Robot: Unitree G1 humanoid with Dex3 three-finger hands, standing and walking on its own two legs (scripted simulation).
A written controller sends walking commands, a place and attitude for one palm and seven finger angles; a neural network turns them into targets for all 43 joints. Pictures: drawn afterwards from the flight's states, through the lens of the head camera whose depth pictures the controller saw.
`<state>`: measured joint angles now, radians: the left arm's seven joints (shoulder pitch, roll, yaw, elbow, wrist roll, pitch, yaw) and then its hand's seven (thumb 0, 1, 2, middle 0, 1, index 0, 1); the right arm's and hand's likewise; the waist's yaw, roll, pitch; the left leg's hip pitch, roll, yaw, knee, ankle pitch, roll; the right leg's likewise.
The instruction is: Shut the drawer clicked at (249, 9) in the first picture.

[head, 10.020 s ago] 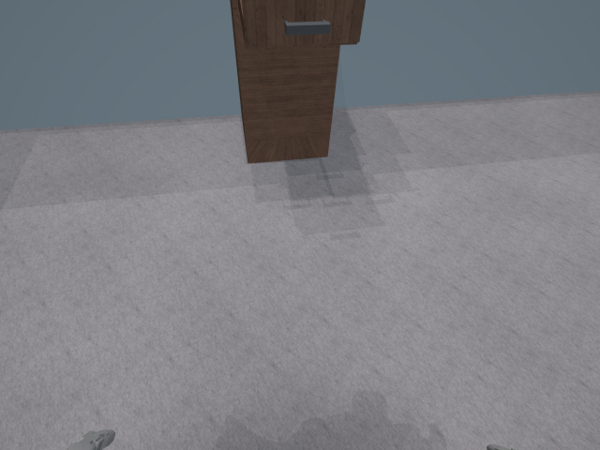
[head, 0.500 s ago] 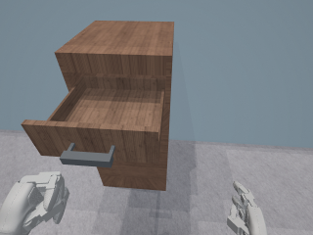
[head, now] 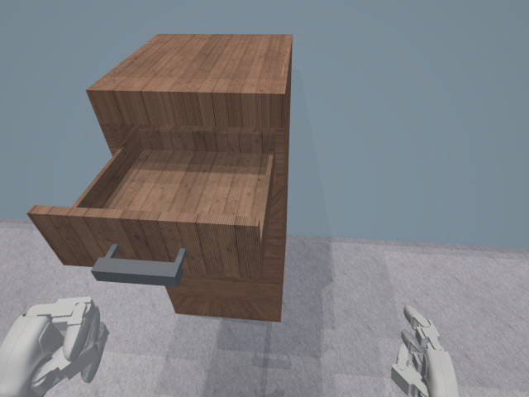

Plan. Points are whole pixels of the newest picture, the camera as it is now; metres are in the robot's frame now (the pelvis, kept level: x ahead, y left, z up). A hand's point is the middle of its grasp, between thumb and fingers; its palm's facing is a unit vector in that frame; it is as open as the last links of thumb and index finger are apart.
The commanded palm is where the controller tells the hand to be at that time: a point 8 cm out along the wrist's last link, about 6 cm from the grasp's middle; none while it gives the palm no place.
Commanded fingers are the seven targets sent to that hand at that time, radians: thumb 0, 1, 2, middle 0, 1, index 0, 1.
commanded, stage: bring the fist close to the handle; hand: left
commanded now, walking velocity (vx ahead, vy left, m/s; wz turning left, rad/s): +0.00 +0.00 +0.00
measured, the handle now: (143, 261) +0.31 +0.25 +0.05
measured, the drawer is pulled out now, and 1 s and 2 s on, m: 0.30 0.30 0.27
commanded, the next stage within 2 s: push the drawer shut in 1.22 s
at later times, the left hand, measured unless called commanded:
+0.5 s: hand (128, 336) +0.17 +0.21 +0.07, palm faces +0.05 -1.00 -0.06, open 3.3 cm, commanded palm +0.14 +0.26 +0.08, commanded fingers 0.00 0.90 0.90 -1.40 -1.60 -1.40 -1.60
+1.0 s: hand (151, 318) +0.21 +0.20 +0.04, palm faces +0.05 -1.00 -0.08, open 3.3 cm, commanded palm +0.19 +0.26 +0.05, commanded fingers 0.00 0.90 0.90 -1.40 -1.60 -1.40 -1.60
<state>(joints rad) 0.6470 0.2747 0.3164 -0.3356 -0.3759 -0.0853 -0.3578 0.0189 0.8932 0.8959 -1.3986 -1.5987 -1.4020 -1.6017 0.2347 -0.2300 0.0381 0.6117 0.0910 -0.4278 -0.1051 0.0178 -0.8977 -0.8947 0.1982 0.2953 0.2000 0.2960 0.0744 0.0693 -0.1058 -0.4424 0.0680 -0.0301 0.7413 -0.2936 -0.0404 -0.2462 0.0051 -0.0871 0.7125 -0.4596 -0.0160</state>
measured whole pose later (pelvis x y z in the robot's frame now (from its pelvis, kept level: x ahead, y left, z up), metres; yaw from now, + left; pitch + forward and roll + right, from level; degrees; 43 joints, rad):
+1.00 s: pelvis +0.00 +0.01 -0.03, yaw -1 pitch +8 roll -1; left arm 0.43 0.23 0.20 -0.09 -0.27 -0.29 -0.21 0.02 0.89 0.90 -1.40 -1.60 -1.40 -1.60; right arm 0.24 -0.23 0.00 0.58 0.04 -0.19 -0.07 0.02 -0.90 -0.89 0.20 0.30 0.20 0.30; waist -0.01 0.04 -0.10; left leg -0.72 0.06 -0.02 0.93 -0.36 -0.03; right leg -0.53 -0.01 -0.07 0.94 -0.55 -0.01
